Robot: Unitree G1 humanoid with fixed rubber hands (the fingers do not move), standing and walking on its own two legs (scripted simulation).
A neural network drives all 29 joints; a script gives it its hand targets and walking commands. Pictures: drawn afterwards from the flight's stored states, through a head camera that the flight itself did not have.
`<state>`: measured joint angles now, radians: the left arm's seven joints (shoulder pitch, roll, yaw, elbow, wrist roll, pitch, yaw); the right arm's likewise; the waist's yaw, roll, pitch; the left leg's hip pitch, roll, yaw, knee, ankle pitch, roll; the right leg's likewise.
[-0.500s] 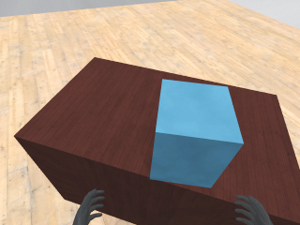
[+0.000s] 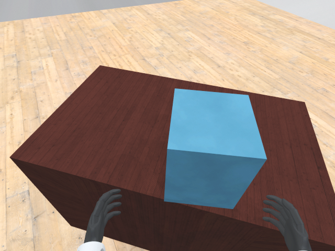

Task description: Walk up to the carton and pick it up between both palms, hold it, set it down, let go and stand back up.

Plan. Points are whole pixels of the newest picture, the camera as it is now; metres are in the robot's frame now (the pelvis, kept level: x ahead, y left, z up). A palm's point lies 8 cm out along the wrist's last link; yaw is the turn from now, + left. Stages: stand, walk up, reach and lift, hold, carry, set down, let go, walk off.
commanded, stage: reach and lift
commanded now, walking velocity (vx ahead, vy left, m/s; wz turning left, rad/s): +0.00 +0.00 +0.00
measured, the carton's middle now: (204, 150) +0.40 -0.08 +0.02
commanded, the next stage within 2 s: none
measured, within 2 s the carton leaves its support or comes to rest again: neither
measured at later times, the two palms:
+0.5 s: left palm (115, 184) +0.26 +0.14 +0.05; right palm (302, 204) +0.24 -0.27 +0.05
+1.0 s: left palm (120, 143) +0.33 +0.14 +0.11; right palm (303, 154) +0.32 -0.27 +0.12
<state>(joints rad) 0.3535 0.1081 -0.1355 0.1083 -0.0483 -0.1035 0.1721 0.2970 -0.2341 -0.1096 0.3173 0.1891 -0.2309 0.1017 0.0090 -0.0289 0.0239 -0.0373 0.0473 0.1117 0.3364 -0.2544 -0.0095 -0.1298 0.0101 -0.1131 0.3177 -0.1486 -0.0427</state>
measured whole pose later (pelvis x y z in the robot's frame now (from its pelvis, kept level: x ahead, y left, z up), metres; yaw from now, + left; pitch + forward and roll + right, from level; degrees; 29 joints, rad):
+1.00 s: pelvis -0.01 -0.01 +0.00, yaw -1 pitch +0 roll +0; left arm -0.32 0.08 0.07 0.01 -0.03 0.59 0.15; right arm -0.40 -0.39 -0.03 0.42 0.34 0.19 0.04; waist -0.06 -0.04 0.00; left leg -0.08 0.05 0.14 0.29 -0.21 -0.01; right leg -0.20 0.02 -0.09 0.31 -0.11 -0.05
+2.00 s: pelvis -0.01 +0.00 +0.00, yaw -1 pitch +7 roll +0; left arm -0.85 0.15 0.12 0.66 -0.04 0.47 0.13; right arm -0.95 -0.47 0.05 1.03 0.35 0.20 0.09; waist -0.05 0.01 -0.08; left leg -0.22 0.04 0.12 0.32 -0.21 0.00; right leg -0.30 0.01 -0.09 0.27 -0.08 -0.03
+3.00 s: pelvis -0.03 -0.02 -0.01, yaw -1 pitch +14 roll +1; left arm -0.91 -0.01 0.20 1.09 0.10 -0.12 0.21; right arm -0.97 -0.22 -0.09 1.26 0.17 -0.17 -0.07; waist -0.02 0.00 -0.13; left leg -0.44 0.05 0.11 0.41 -0.20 -0.02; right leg -0.53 0.02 -0.10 0.37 -0.09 -0.06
